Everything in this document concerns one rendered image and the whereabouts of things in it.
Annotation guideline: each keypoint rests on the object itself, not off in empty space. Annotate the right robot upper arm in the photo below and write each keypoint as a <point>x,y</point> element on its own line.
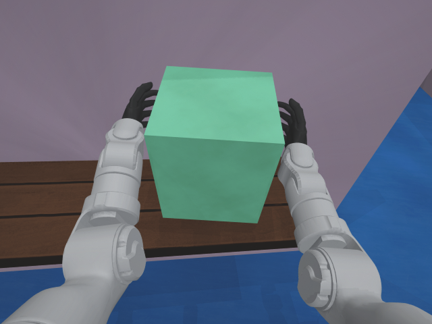
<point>344,287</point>

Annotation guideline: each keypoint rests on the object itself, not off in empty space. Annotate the left robot upper arm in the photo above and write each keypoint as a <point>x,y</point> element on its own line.
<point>99,264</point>

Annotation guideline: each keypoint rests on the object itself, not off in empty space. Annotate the left robot hand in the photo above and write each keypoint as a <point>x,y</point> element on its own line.
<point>134,109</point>

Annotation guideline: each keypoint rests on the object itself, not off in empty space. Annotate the table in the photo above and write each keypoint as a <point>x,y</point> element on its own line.
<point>41,201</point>

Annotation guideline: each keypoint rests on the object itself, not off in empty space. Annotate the carton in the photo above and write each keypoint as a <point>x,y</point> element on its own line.
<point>214,140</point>

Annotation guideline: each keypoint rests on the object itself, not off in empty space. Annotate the right robot forearm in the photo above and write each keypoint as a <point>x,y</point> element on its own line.
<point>311,207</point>

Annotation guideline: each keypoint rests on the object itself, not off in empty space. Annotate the left robot forearm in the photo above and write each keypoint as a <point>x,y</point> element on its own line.
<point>114,196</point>

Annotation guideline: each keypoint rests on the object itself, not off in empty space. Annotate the right robot hand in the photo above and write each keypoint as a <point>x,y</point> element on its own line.
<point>296,128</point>

